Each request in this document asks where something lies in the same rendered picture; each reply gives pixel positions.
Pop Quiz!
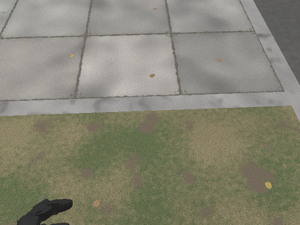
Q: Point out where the left robot hand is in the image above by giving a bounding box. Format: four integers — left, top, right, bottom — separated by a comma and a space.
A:
17, 199, 73, 225

